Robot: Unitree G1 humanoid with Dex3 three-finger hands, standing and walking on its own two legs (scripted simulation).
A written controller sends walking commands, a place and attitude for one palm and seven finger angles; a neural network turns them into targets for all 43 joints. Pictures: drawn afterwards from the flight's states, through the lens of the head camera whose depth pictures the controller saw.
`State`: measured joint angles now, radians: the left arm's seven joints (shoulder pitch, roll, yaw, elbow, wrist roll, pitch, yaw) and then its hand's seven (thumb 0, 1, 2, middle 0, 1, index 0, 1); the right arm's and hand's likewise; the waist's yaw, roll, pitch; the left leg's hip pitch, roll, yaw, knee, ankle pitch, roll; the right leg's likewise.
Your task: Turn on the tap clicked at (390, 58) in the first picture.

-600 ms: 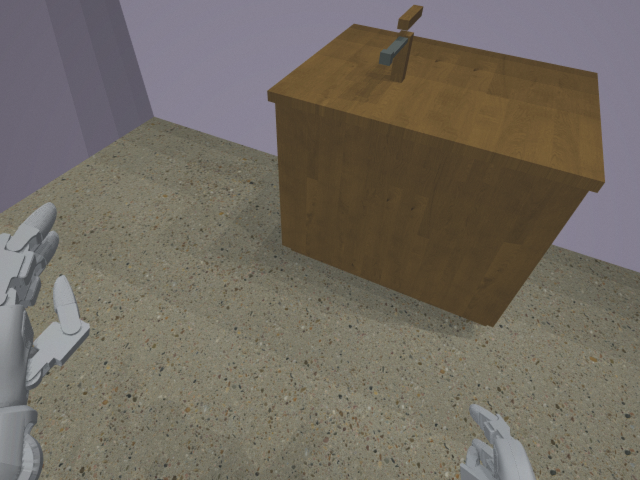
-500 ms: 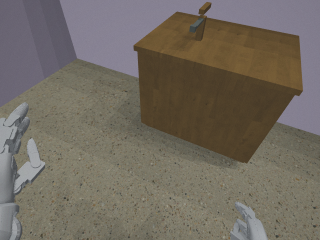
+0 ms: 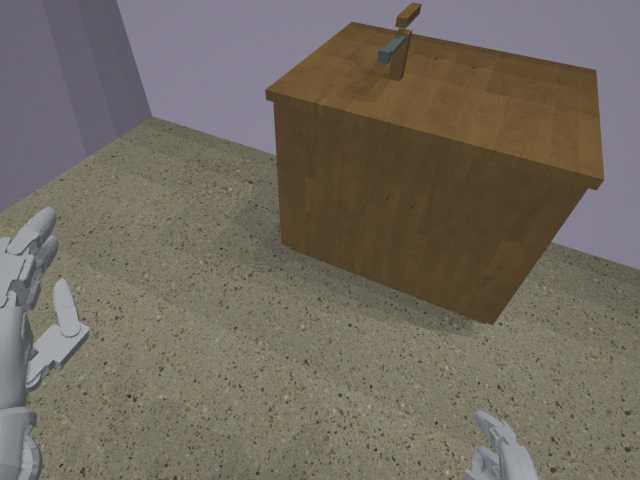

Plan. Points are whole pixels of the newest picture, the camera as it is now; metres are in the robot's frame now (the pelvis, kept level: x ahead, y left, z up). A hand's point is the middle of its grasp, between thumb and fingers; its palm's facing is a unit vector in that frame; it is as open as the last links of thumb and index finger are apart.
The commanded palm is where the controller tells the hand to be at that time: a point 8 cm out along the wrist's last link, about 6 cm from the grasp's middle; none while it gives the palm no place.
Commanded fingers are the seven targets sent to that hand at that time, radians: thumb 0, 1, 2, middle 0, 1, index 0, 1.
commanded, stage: walk to a spot facing it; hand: left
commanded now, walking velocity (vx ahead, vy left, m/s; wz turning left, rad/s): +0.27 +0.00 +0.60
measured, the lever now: (384, 55) +1.04 -0.10 +0.10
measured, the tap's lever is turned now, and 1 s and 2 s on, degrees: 0 0 0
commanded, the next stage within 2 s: turn to face it in 1.64 s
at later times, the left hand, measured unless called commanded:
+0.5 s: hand (34, 334) +0.20 +0.27 +0.17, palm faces +0.52 -0.74 -0.43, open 7.4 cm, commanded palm +0.14 +0.30 +0.18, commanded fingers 0.00 0.90 0.90 -0.20 -0.30 -0.20 -0.30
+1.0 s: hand out of the picture +0.21 +0.34 +0.17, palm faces +0.78 -0.46 -0.42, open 7.4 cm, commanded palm +0.14 +0.35 +0.18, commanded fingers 0.00 0.90 0.90 -0.20 -0.30 -0.20 -0.30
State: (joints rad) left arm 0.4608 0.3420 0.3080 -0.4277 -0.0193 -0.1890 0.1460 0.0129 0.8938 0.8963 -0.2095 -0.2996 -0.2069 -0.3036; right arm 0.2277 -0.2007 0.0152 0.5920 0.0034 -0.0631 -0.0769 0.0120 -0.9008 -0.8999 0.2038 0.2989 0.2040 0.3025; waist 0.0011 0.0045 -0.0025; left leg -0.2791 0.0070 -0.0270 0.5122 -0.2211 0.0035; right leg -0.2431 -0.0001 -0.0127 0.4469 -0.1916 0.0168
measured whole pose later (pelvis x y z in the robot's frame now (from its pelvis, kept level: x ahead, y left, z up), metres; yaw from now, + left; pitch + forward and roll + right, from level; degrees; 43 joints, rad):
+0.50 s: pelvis +0.04 +0.00 +0.00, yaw +13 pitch +1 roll -3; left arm 0.53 0.37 0.35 -0.54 -0.02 -0.20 0.13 0.01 0.89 0.90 -0.21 -0.30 -0.20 -0.30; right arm 0.27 -0.13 0.02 0.64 -0.01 -0.09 -0.04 0.01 -0.90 -0.90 0.21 0.30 0.21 0.30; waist -0.03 0.03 -0.01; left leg -0.31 -0.02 -0.18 0.58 -0.28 0.01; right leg -0.40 0.01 -0.06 0.81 -0.49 0.06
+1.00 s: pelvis +0.14 +0.03 -0.02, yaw +30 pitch +1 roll +2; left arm 0.49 0.37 0.38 -0.64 -0.03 -0.18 0.20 0.01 0.89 0.90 -0.21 -0.30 -0.21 -0.30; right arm 0.19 -0.26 -0.06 0.51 0.00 -0.03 -0.08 0.01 -0.90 -0.90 0.20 0.30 0.20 0.30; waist 0.03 -0.05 0.07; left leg -0.38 0.04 0.22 0.58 -0.22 0.04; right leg -0.19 -0.22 -0.27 0.80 -0.48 0.04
